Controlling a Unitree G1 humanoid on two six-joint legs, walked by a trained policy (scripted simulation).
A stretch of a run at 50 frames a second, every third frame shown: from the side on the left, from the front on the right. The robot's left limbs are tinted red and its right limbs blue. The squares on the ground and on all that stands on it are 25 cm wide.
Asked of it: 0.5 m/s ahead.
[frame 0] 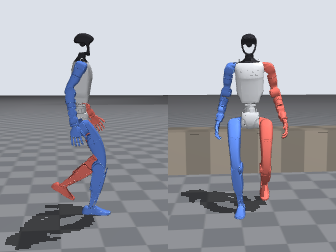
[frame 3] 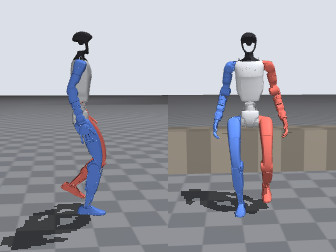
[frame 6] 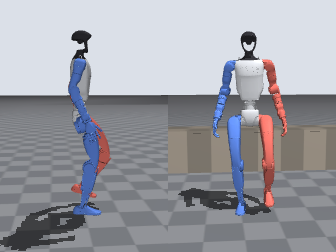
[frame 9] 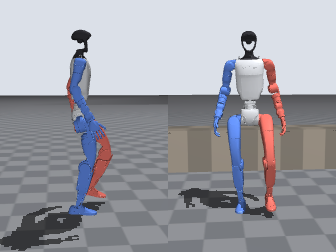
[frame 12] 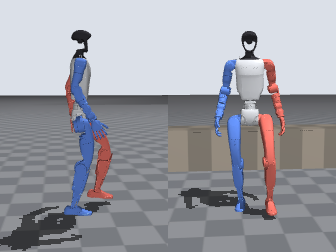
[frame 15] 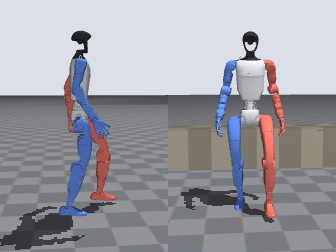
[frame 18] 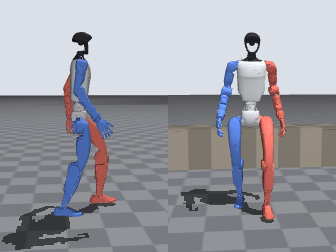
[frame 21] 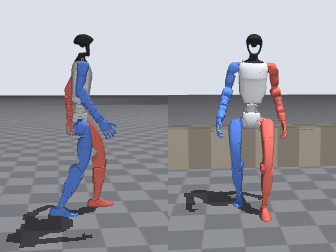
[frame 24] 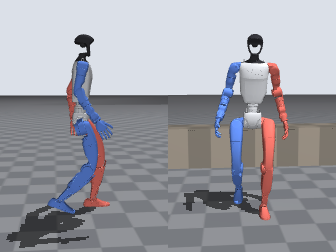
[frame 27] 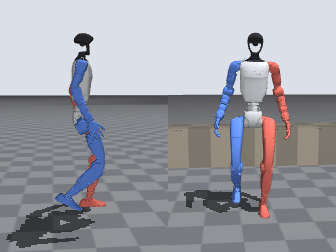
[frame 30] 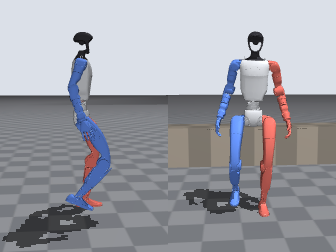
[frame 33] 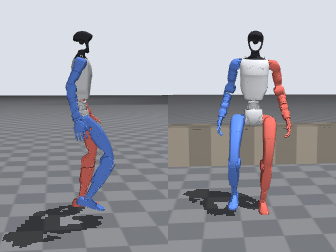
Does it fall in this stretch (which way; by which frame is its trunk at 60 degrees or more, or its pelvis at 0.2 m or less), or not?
no
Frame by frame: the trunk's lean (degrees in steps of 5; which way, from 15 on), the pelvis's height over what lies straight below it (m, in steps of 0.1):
0: 5, 0.8
3: 0, 0.8
6: 0, 0.8
9: 0, 0.8
12: 0, 0.8
15: 0, 0.8
18: 5, 0.8
21: 5, 0.8
24: 5, 0.8
27: 5, 0.8
30: 5, 0.8
33: 0, 0.8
